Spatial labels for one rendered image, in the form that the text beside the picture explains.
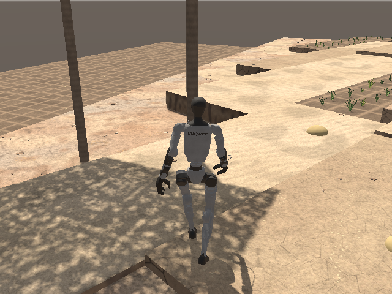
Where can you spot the robot left hand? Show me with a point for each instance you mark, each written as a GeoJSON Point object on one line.
{"type": "Point", "coordinates": [159, 185]}

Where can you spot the left robot forearm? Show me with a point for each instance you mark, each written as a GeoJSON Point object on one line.
{"type": "Point", "coordinates": [166, 166]}

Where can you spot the left robot upper arm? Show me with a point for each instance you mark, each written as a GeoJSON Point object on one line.
{"type": "Point", "coordinates": [178, 128]}

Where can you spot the right robot thigh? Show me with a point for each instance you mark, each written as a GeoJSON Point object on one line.
{"type": "Point", "coordinates": [210, 195]}

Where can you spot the right robot upper arm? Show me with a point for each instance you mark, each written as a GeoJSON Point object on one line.
{"type": "Point", "coordinates": [219, 139]}

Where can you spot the humanoid robot head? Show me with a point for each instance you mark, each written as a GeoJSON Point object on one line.
{"type": "Point", "coordinates": [198, 106]}

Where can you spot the right robot forearm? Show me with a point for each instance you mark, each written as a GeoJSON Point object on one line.
{"type": "Point", "coordinates": [223, 160]}

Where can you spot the robot right hand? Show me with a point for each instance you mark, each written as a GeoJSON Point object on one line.
{"type": "Point", "coordinates": [222, 171]}

